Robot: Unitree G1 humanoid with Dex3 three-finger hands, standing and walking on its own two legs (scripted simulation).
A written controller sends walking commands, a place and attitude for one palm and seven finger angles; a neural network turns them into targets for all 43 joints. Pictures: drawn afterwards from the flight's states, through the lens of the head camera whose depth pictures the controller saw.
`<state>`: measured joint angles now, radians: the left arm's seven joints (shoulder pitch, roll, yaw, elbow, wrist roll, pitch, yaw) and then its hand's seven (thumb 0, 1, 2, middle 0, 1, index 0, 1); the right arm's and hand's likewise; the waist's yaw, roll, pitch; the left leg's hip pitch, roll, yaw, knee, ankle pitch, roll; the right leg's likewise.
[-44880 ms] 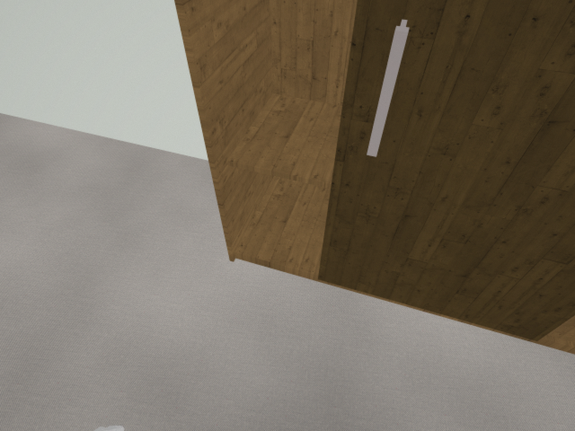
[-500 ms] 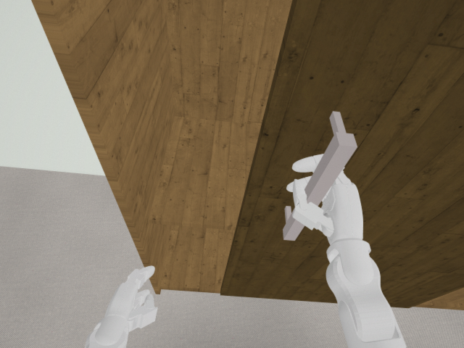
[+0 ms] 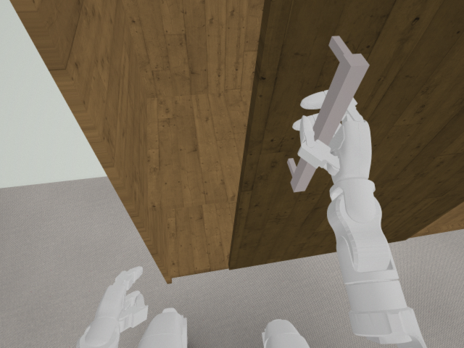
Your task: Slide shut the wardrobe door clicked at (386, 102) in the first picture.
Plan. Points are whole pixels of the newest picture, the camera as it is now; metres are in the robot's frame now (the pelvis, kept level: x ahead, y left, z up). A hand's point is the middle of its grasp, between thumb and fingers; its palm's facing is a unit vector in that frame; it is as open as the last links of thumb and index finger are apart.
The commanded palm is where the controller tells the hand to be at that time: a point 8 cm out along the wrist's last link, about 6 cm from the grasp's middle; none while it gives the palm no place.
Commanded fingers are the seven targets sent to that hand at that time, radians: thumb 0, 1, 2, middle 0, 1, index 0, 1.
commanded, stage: step sideways, sliding the door along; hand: right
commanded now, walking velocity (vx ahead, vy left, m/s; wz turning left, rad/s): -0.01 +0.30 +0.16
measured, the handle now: (314, 128) +0.40 -0.14 +0.16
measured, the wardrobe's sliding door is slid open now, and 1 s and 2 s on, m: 0.23 0.09 0.00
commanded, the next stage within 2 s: none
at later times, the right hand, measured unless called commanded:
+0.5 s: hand (274, 147) +0.36 -0.07 +0.16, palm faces +0.13 +0.99 -0.09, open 5.4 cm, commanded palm +0.32 -0.05 +0.16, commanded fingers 0.00 -0.90 -0.90 0.45 1.40 0.45 1.40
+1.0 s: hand (213, 155) +0.34 +0.02 +0.17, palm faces +0.04 +1.00 -0.02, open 5.4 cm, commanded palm +0.31 +0.04 +0.16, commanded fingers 0.00 -0.90 -0.90 0.45 1.40 0.45 1.40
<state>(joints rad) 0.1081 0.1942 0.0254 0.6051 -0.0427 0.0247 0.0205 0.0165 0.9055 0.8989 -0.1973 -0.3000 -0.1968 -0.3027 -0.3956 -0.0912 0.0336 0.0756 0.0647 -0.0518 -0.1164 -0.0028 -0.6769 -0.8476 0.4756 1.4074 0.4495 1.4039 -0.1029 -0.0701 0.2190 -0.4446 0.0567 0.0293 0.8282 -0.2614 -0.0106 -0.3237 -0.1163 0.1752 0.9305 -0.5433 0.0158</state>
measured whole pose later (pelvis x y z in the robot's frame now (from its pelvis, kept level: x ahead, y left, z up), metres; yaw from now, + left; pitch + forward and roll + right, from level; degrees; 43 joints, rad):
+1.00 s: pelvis -0.03 +0.12 +0.04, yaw +4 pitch -2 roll -1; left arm 0.09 0.18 0.04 0.60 -0.02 0.04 -0.01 0.02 0.91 0.90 -0.20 -0.30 -0.20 -0.30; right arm -0.30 -0.12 0.03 0.06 0.07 -0.08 -0.14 0.02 -0.74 -0.78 0.45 1.40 0.41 1.40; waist -0.07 0.01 0.20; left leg -0.37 -0.02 0.03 0.84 -0.38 0.02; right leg -0.24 -0.11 -0.06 0.56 -0.25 0.06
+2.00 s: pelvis +0.00 +0.32 +0.05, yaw +1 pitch -3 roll +1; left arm 0.19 0.21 0.03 0.62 -0.03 -0.07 -0.02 0.02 0.91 0.90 -0.19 -0.30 -0.19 -0.30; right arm -0.18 -0.14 -0.10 0.03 0.08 -0.05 -0.25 0.01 -0.74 -0.82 0.45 1.40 0.20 1.40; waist -0.12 -0.02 0.14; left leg -0.29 0.04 0.03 0.71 -0.32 0.00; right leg -0.19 -0.04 0.00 0.54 -0.30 0.01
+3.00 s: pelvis +0.12 +0.24 +0.04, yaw -1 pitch +5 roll +4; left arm 0.21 0.22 -0.02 0.45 -0.02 -0.18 -0.09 0.02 0.91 0.90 -0.20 -0.30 -0.20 -0.30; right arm 0.54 0.05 0.24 -0.58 -0.02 -0.19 -0.20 0.05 -0.75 -0.77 0.39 1.40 0.37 1.39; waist -0.13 -0.09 0.05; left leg -0.29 0.06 0.05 0.70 -0.34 0.04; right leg -0.21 0.01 -0.09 0.66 -0.47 -0.08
